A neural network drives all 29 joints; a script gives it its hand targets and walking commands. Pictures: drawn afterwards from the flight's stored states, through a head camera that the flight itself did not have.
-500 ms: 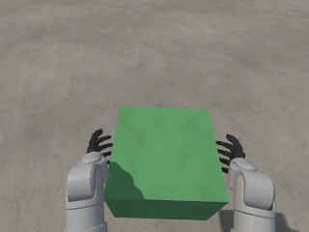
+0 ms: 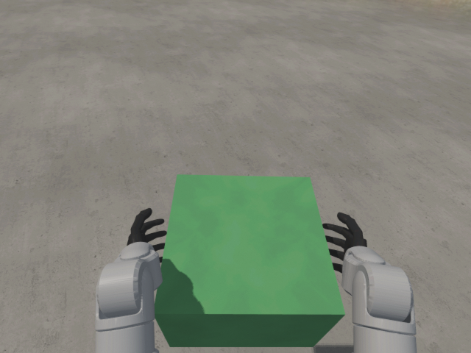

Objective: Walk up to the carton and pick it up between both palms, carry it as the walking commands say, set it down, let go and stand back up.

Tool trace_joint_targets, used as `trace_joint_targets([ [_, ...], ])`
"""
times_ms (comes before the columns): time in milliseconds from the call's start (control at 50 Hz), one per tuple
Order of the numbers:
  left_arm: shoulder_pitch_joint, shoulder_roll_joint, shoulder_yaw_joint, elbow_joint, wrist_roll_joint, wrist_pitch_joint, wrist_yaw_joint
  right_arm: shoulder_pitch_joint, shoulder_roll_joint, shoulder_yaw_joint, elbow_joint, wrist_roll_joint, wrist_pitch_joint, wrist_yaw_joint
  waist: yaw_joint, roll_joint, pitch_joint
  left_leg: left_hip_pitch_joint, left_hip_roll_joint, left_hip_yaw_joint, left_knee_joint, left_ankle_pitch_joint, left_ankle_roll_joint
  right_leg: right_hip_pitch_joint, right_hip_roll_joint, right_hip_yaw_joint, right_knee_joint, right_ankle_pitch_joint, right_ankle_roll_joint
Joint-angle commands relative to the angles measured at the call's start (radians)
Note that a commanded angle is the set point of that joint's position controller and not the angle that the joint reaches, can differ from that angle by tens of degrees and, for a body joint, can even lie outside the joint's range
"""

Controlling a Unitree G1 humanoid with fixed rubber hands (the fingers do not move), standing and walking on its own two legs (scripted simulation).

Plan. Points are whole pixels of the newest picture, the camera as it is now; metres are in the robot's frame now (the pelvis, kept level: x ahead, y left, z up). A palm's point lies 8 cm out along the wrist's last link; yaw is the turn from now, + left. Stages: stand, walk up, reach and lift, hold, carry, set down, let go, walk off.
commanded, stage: carry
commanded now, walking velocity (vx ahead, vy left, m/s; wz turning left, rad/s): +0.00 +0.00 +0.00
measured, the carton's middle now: (243, 258) +0.31 +0.02 +0.00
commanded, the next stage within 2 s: none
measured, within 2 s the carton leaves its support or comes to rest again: neither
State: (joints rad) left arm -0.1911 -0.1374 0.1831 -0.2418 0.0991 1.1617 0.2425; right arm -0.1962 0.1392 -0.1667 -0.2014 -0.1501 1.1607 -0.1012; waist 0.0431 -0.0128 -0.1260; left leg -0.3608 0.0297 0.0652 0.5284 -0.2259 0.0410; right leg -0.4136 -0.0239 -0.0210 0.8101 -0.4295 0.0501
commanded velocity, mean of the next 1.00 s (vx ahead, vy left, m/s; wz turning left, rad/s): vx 0.00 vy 0.00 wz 0.00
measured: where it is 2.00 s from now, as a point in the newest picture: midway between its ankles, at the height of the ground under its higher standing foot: outside the picture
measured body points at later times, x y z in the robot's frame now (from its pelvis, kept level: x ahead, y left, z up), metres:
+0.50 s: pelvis -0.09 -0.02 -0.01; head -0.13 -0.03 +0.44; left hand +0.20 +0.13 +0.08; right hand +0.18 -0.21 +0.07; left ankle +0.03 +0.09 -0.74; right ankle -0.07 -0.14 -0.74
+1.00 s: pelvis -0.07 -0.02 -0.01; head -0.09 -0.02 +0.44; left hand +0.23 +0.15 +0.07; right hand +0.22 -0.19 +0.07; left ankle +0.03 +0.09 -0.74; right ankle -0.07 -0.15 -0.74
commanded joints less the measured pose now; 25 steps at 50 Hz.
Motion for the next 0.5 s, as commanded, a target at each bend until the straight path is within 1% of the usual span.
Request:
trace_joint_targets([
  [0,-0.540,-0.919,-0.818,0.055,-0.460,0.044,-0.460,-0.426,0.858,0.638,-0.013,0.388,0.007,0.307,-0.048,0.222,-0.215,0.234,0.214,-0.217,-0.163,0.190,0.060,0.076,0.036,-0.066,-0.341,0.026,0.003],
  [20,-0.562,-0.931,-0.810,0.051,-0.467,0.042,-0.464,-0.433,0.865,0.647,-0.003,0.391,0.013,0.308,-0.046,0.176,-0.220,0.192,0.198,-0.208,-0.170,0.127,0.039,0.149,0.022,-0.058,-0.411,0.122,-0.001],
  [40,-0.511,-0.919,-0.794,0.079,-0.451,0.043,-0.466,-0.377,0.865,0.658,0.014,0.393,0.016,0.309,-0.053,0.140,-0.256,0.182,0.182,-0.185,-0.136,0.177,0.010,0.236,-0.011,-0.017,-0.442,0.169,-0.009],
  [60,-0.517,-0.928,-0.787,0.074,-0.459,0.042,-0.474,-0.426,0.877,0.673,-0.007,0.394,0.014,0.305,-0.052,0.067,-0.252,0.152,0.168,-0.170,-0.107,0.265,-0.012,0.254,-0.076,0.040,-0.444,0.227,-0.009],
  [80,-0.551,-0.930,-0.791,0.044,-0.469,0.040,-0.474,-0.400,0.909,0.674,0.018,0.403,0.011,0.309,-0.053,0.008,-0.258,0.105,0.148,-0.157,-0.097,0.222,-0.040,0.292,-0.117,0.078,-0.419,0.259,-0.025],
  [100,-0.528,-0.940,-0.765,0.098,-0.455,0.044,-0.478,-0.414,0.902,0.681,0.028,0.403,0.010,0.311,-0.057,0.002,-0.273,0.118,0.125,-0.126,-0.098,0.213,-0.058,0.264,-0.124,0.051,-0.376,0.311,-0.030],
  [120,-0.525,-0.947,-0.759,0.082,-0.429,0.038,-0.478,-0.488,0.919,0.701,-0.029,0.418,0.010,0.318,-0.055,-0.032,-0.230,0.101,0.089,-0.081,-0.102,0.108,-0.057,0.185,-0.145,0.074,-0.387,0.227,-0.040],
  [140,-0.531,-0.964,-0.741,0.135,-0.426,0.041,-0.475,-0.546,0.927,0.708,-0.020,0.442,0.014,0.323,-0.050,-0.029,-0.181,0.146,0.089,-0.063,-0.080,0.039,-0.051,0.074,-0.145,0.083,-0.430,0.121,-0.048],
  [160,-0.559,-0.963,-0.726,0.128,-0.412,0.036,-0.472,-0.604,0.950,0.727,-0.023,0.462,0.013,0.324,-0.049,-0.035,-0.132,0.117,0.088,-0.069,-0.080,-0.021,-0.045,0.030,-0.139,0.085,-0.464,0.018,-0.055],
  [180,-0.549,-0.941,-0.737,0.093,-0.414,0.031,-0.472,-0.588,0.917,0.733,-0.058,0.460,0.007,0.327,-0.049,0.006,-0.115,0.102,0.072,-0.060,-0.083,-0.066,-0.042,-0.012,-0.131,0.073,-0.469,-0.074,-0.064],
  [200,-0.581,-0.950,-0.741,0.067,-0.417,0.025,-0.466,-0.602,0.926,0.734,-0.054,0.469,0.012,0.329,-0.050,0.001,-0.106,0.094,0.078,-0.070,-0.100,-0.086,-0.041,-0.018,-0.136,0.100,-0.482,-0.109,-0.070],
  [220,-0.587,-0.960,-0.737,0.080,-0.413,0.024,-0.464,-0.629,0.929,0.733,-0.065,0.476,0.015,0.330,-0.051,0.014,-0.120,0.075,0.093,-0.097,-0.114,-0.056,-0.047,0.023,-0.124,0.079,-0.456,-0.056,-0.067],
  [240,-0.572,-0.945,-0.724,0.085,-0.411,0.028,-0.464,-0.589,0.913,0.738,-0.054,0.478,0.024,0.334,-0.053,-0.040,-0.117,0.016,0.070,-0.093,-0.133,-0.189,-0.050,0.029,-0.106,0.075,-0.472,-0.187,-0.071],
  [260,-0.547,-0.936,-0.712,0.106,-0.390,0.032,-0.460,-0.583,0.929,0.741,-0.015,0.478,0.038,0.336,-0.051,-0.087,-0.083,-0.010,0.066,-0.089,-0.138,-0.230,-0.054,0.015,-0.115,0.103,-0.484,-0.244,-0.074],
  [280,-0.563,-0.945,-0.714,0.105,-0.389,0.034,-0.460,-0.586,0.923,0.727,0.001,0.464,0.047,0.340,-0.054,-0.114,-0.097,0.039,0.061,-0.070,-0.113,-0.140,-0.057,0.001,-0.119,0.098,-0.488,-0.203,-0.072],
  [300,-0.587,-0.941,-0.723,0.118,-0.391,0.034,-0.461,-0.611,0.936,0.723,0.039,0.477,0.047,0.343,-0.053,-0.076,-0.061,0.060,0.041,-0.047,-0.085,-0.092,-0.053,-0.049,-0.124,0.084,-0.488,-0.169,-0.063],
  [320,-0.608,-0.934,-0.730,0.088,-0.404,0.035,-0.462,-0.594,0.957,0.719,0.036,0.481,0.038,0.338,-0.056,-0.033,-0.095,0.060,0.046,-0.060,-0.089,-0.059,-0.049,0.005,-0.117,0.062,-0.461,-0.117,-0.068],
  [340,-0.583,-0.942,-0.745,0.091,-0.415,0.035,-0.464,-0.580,0.941,0.723,0.019,0.488,0.036,0.338,-0.052,0.010,-0.123,0.058,0.052,-0.058,-0.090,-0.003,-0.044,0.038,-0.118,0.068,-0.453,-0.032,-0.063],
  [360,-0.560,-0.951,-0.724,0.135,-0.401,0.037,-0.465,-0.584,0.940,0.720,0.034,0.484,0.041,0.338,-0.052,-0.049,-0.118,0.053,0.046,-0.058,-0.089,-0.067,-0.046,0.008,-0.112,0.071,-0.459,-0.117,-0.071],
  [380,-0.540,-0.960,-0.704,0.170,-0.390,0.036,-0.465,-0.643,0.937,0.719,0.015,0.489,0.042,0.337,-0.046,-0.060,-0.126,0.085,0.040,-0.046,-0.077,-0.112,-0.039,-0.023,-0.107,0.074,-0.459,-0.147,-0.073],
  [400,-0.569,-0.948,-0.713,0.143,-0.394,0.036,-0.465,-0.565,0.951,0.706,0.073,0.472,0.045,0.338,-0.055,-0.061,-0.126,0.073,0.052,-0.070,-0.098,-0.131,-0.039,-0.012,-0.115,0.098,-0.470,-0.168,-0.077],
  [420,-0.596,-0.933,-0.726,0.109,-0.401,0.029,-0.462,-0.594,0.937,0.700,0.053,0.471,0.036,0.339,-0.050,0.007,-0.120,0.052,0.061,-0.088,-0.112,-0.136,-0.037,-0.001,-0.109,0.079,-0.450,-0.121,-0.070],
  [440,-0.597,-0.943,-0.733,0.103,-0.415,0.030,-0.464,-0.567,0.931,0.689,0.058,0.467,0.034,0.338,-0.050,0.038,-0.127,0.016,0.057,-0.100,-0.140,-0.134,-0.040,0.040,-0.094,0.058,-0.417,-0.075,-0.068],
  [460,-0.673,-0.974,-0.758,0.063,-0.435,0.024,-0.461,-0.599,0.945,0.682,0.034,0.464,0.028,0.335,-0.050,0.065,-0.125,0.030,0.061,-0.097,-0.146,-0.137,-0.039,0.023,-0.080,0.055,-0.394,-0.063,-0.071],
  [480,-0.615,-0.949,-0.749,0.079,-0.418,0.031,-0.459,-0.544,0.933,0.677,0.069,0.457,0.035,0.337,-0.049,0.057,-0.122,0.027,0.079,-0.124,-0.171,-0.162,-0.037,0.037,-0.075,0.056,-0.390,-0.044,-0.070],
])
